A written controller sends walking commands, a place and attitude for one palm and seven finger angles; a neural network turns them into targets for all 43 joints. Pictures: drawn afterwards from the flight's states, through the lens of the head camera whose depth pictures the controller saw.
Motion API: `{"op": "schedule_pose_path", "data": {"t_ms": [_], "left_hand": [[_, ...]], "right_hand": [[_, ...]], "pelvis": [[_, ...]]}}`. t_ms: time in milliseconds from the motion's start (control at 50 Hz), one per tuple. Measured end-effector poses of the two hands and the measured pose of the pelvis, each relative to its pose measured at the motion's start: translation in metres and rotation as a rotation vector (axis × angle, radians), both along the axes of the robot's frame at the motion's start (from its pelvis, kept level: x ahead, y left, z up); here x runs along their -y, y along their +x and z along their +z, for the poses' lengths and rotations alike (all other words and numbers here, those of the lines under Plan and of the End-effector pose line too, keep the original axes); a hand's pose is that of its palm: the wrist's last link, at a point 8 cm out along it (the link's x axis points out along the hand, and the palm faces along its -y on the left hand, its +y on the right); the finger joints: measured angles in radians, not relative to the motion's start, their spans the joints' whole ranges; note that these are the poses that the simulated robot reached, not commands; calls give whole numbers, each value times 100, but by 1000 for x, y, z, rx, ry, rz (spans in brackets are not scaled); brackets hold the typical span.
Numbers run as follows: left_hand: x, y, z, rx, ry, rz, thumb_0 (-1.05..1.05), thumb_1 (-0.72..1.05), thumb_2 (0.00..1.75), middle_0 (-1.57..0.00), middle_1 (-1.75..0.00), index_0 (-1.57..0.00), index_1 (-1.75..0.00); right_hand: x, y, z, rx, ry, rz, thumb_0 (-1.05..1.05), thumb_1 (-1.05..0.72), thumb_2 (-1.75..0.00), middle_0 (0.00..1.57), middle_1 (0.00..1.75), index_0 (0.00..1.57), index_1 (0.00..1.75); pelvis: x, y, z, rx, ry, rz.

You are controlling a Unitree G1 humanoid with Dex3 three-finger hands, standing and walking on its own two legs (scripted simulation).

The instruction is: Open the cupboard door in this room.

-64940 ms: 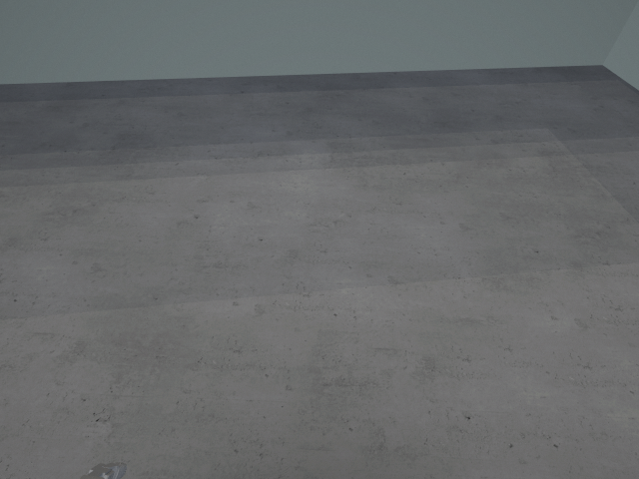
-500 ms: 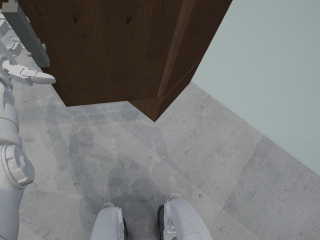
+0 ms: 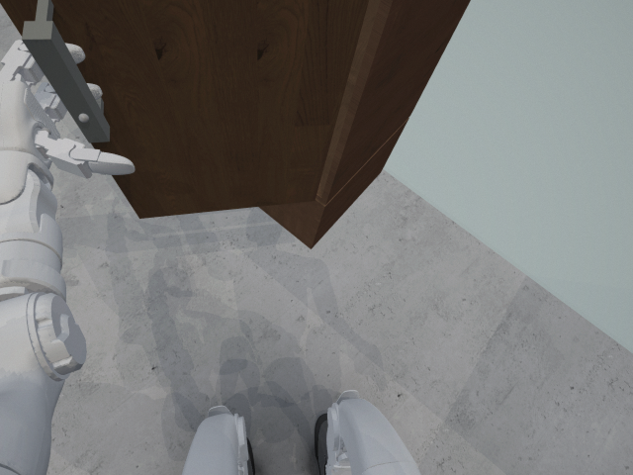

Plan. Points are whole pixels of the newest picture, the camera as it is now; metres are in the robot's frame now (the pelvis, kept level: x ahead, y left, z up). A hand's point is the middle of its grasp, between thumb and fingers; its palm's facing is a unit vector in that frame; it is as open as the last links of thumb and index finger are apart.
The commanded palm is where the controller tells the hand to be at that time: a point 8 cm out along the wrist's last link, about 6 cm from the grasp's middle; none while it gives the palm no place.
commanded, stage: slide the fingers in behind the handle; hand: left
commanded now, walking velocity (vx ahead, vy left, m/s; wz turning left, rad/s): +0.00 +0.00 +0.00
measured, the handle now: (74, 76) +0.58 +0.24 +0.06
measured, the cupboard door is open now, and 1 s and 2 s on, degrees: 50 51 83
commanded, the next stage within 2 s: close the thumb around the handle in 0.20 s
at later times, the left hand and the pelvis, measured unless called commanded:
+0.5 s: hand (89, 117) +0.52 +0.22 +0.06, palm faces +0.08 -1.00 -0.01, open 12.9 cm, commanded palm +0.50 +0.26 +0.06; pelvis +0.00 +0.00 +0.00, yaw +0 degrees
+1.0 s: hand (91, 116) +0.52 +0.21 +0.06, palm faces +0.09 -1.00 +0.00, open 6.1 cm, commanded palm +0.50 +0.25 +0.06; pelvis +0.00 +0.00 +0.00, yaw +0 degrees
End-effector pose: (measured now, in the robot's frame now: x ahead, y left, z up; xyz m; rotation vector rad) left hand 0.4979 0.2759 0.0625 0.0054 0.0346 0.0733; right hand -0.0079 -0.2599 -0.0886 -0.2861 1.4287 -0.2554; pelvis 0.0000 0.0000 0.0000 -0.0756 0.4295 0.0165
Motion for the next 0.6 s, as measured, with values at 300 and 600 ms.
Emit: {"op": "schedule_pose_path", "data": {"t_ms": [300,600], "left_hand": [[3,3,0,5,2,-9,-1,-49,30,-30,-119,-30,-120],[6,-1,2,9,7,3,-1,-10,47,-30,-123,-33,-125]], "right_hand": [[-3,-5,-1,-10,7,-13,0,-90,-90,20,30,20,30],[-2,-4,-2,4,10,-11,1,-90,-90,20,30,20,30]], "pelvis": [[-1,1,-1,-7,1,-7],[0,0,0,5,4,-5]]}}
